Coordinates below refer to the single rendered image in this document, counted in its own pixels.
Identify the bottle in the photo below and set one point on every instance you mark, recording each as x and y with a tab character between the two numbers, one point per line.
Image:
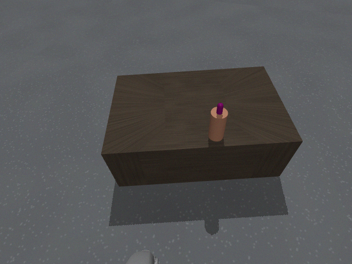
218	119

